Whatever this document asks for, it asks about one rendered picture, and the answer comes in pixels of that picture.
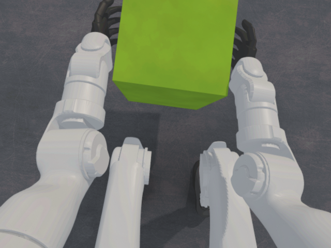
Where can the right robot hand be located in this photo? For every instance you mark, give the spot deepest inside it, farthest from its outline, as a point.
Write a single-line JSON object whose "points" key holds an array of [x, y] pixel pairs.
{"points": [[246, 47]]}

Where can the carton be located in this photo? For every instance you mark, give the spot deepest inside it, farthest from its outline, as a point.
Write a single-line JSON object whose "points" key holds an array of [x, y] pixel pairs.
{"points": [[175, 52]]}

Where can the left robot hand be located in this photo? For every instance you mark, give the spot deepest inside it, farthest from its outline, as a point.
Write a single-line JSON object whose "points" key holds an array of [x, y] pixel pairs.
{"points": [[102, 22]]}

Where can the robot right forearm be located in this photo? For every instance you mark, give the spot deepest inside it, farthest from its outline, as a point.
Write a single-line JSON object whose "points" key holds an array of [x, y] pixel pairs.
{"points": [[256, 110]]}

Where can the robot left upper arm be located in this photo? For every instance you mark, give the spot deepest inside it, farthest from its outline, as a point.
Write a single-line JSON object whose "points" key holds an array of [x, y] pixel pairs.
{"points": [[42, 216]]}

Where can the robot left thigh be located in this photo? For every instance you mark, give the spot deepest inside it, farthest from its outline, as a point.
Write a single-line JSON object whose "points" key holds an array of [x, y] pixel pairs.
{"points": [[121, 214]]}

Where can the robot right shin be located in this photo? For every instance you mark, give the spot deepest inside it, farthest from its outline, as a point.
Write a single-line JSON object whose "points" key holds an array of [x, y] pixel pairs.
{"points": [[204, 201]]}

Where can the robot left forearm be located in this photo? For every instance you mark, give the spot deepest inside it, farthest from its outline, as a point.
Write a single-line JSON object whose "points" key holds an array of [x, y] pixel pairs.
{"points": [[85, 86]]}

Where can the robot right upper arm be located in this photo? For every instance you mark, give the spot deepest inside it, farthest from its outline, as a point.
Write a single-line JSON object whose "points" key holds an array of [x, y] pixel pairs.
{"points": [[272, 187]]}

